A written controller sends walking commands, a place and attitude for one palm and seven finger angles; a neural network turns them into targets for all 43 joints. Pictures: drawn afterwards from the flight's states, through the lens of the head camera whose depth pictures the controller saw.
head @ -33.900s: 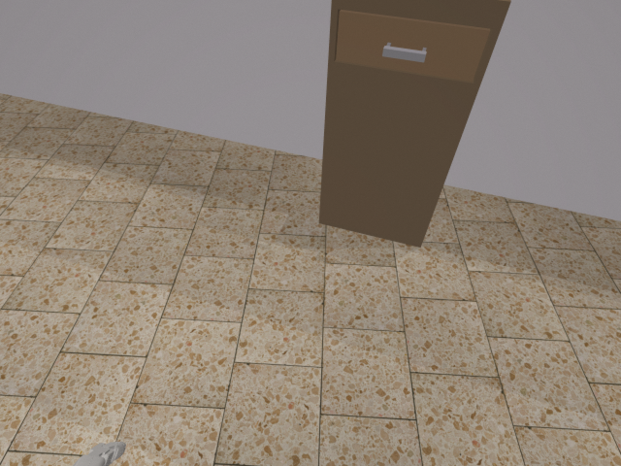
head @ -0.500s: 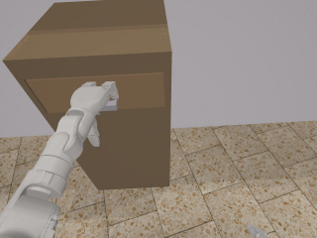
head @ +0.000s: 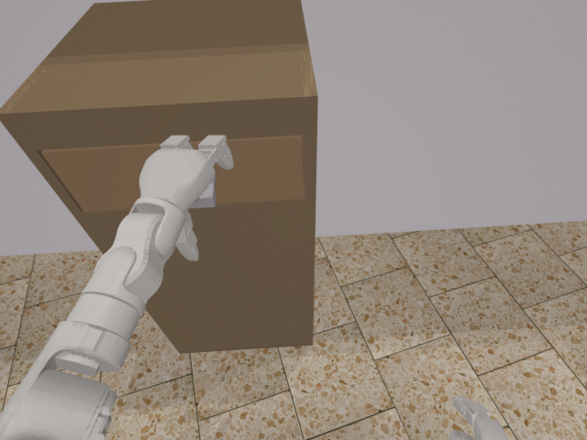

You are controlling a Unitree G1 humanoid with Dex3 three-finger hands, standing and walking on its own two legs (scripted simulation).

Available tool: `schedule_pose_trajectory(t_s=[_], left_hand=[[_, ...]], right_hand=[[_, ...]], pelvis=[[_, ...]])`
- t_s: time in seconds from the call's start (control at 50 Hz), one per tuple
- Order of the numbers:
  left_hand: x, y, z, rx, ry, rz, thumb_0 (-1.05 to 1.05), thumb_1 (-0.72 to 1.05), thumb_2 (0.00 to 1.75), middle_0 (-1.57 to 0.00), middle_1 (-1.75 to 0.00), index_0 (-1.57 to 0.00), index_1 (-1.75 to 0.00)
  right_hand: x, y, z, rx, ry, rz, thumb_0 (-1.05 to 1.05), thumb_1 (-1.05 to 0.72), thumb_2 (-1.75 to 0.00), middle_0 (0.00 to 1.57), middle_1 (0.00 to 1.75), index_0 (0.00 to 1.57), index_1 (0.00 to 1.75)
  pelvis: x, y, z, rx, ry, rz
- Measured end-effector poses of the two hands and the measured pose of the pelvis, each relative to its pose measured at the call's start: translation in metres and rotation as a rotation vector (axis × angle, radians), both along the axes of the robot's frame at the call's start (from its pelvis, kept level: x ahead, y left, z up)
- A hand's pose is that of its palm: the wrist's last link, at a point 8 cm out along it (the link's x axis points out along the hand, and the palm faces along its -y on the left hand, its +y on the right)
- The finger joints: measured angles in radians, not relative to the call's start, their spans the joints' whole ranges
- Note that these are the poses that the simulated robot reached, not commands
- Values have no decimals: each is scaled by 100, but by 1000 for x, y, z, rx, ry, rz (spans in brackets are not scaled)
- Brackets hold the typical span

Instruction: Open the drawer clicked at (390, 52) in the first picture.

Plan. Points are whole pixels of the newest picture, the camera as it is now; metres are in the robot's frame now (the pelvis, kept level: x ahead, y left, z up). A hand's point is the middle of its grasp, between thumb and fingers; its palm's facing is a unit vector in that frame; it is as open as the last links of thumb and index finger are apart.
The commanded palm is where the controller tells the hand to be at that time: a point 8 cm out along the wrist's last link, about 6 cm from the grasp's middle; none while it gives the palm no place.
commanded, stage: re-aim the fingers above the handle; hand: left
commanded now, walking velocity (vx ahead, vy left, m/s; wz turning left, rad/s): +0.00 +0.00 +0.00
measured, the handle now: (180, 190) +0.49 +0.22 +0.06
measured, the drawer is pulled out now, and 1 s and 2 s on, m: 0.00 0.00 0.00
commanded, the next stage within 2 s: lower the fingers behind the handle in 0.48 s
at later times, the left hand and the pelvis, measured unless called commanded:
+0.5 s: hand (218, 186) +0.42 +0.13 +0.13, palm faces +0.13 -0.13 -0.98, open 13.8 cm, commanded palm +0.40 +0.24 +0.18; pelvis -0.01 -0.01 +0.00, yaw +0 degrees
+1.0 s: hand (131, 222) +0.39 +0.26 +0.09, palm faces -0.06 -0.05 -1.00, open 14.1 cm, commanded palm +0.39 +0.26 +0.15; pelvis -0.01 +0.00 -0.01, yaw +3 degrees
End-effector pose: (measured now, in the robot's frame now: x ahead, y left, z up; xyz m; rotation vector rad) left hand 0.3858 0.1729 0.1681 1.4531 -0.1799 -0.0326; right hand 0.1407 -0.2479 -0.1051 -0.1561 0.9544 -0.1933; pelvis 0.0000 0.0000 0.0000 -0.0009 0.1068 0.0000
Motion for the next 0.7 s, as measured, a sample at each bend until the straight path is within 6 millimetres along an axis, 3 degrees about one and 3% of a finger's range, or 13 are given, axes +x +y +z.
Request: schedule_pose_trajectory(t_s=[0.06, 0.12, 0.18, 0.22, 0.28, 0.34, 0.4, 0.46, 0.5, 0.58, 0.6, 0.64, 0.7], left_hand=[[8, 27, 18, 26, -81, 150, 1, -49, 30, -32, -120, -32, -120], [9, 68, 27, 100, -55, 369, 1, -48, 30, -32, -120, -32, -120], [-1, 105, 19, 145, 96, 556, 1, -48, 30, -32, -120, -31, -120], [-10, 114, 7, 133, 214, 584, 1, -48, 30, -31, -120, -31, -120], [-17, 92, -15, 93, 328, 442, 0, -48, 30, -31, -120, -31, -120], [-19, 37, -29, 65, 326, 167, 0, -48, 30, -32, -120, -32, -120], [-18, -17, -24, 30, 199, -91, 0, -48, 30, -32, -120, -32, -120], [-5, -37, -4, 1, 28, -156, 0, -48, 30, -33, -120, -32, -120], [9, -31, 12, -1, -54, -102, 1, -48, 30, -33, -120, -33, -120], [32, 11, 37, 35, -106, 107, 1, -48, 30, -33, -120, -32, -120], [32, 13, 39, 44, -102, 111, 1, -48, 30, -36, -123, -32, -120], [32, 26, 36, 80, -55, 206, 1, -48, 30, -39, -127, -32, -120], [22, 62, 16, 103, 97, 393, 1, -48, 30, -39, -126, -31, -120]], right_hand=[[3, 6, -3, 31, 2, 15, 1, -90, -90, 20, 29, 20, 30], [2, 11, -7, 62, 26, 32, 1, -90, -90, 20, 29, 20, 30], [-2, 11, -9, 77, 54, 40, 1, -90, -90, 20, 30, 20, 30], [-4, 7, -9, 62, 67, 47, 1, -90, -90, 20, 30, 20, 30], [-5, -2, -7, 7, 75, 72, 1, -90, -90, 20, 30, 20, 30], [-1, -9, -5, -48, 60, 85, 1, -90, -90, 20, 30, 20, 30], [0, -13, -3, -68, 28, 55, 1, -90, -90, 20, 30, 20, 30], [-5, -12, -4, -43, 14, 10, 1, -90, -90, 20, 29, 20, 30], [-12, -8, -6, -18, 25, -9, 1, -90, -90, 20, 29, 20, 30], [-27, 0, -14, 28, 83, -25, 1, -90, -90, 20, 29, 20, 30], [-30, 2, -16, 40, 101, -24, 1, -90, -90, 20, 29, 20, 30], [-37, 4, -20, 66, 132, -24, 1, -90, -90, 20, 29, 20, 30], [-42, 3, -23, 90, 154, -35, 1, -90, -90, 20, 30, 20, 30]], pelvis=[[-3, -3, 1, 3, 1, -11], [-3, -6, 3, 5, 8, -15], [0, -9, 5, 6, 11, 0], [1, -10, 5, 5, 6, 21], [1, -10, 4, 3, -7, 56], [-1, -8, 2, 0, -15, 71], [-3, -6, 0, -1, -6, 53], [-5, -6, -2, 2, 3, 24], [-7, -7, -1, 5, 4, 4], [-7, -10, 1, 10, 12, -30], [-7, -10, 1, 11, 14, -35], [-5, -10, 3, 12, 17, -39], [-1, -11, 5, 14, 12, -39]])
